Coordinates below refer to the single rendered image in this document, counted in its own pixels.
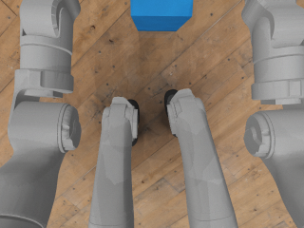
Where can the left robot thigh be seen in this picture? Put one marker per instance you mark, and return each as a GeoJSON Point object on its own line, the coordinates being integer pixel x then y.
{"type": "Point", "coordinates": [112, 197]}

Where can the left robot upper arm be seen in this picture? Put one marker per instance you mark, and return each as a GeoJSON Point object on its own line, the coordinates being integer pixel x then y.
{"type": "Point", "coordinates": [40, 133]}

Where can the carton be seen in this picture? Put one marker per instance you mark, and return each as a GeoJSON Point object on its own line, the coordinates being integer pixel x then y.
{"type": "Point", "coordinates": [160, 15]}

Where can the robot thigh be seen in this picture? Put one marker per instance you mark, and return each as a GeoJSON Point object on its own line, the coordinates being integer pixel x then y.
{"type": "Point", "coordinates": [207, 197]}
{"type": "Point", "coordinates": [112, 197]}

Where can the left robot forearm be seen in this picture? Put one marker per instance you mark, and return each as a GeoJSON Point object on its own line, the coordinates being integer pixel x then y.
{"type": "Point", "coordinates": [46, 46]}

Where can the right robot thigh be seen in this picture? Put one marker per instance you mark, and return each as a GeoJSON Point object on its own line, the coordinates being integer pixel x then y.
{"type": "Point", "coordinates": [207, 197]}

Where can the right robot forearm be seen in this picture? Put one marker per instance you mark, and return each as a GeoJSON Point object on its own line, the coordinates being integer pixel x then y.
{"type": "Point", "coordinates": [277, 39]}

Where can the right robot upper arm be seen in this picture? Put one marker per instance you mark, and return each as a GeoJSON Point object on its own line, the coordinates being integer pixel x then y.
{"type": "Point", "coordinates": [277, 137]}

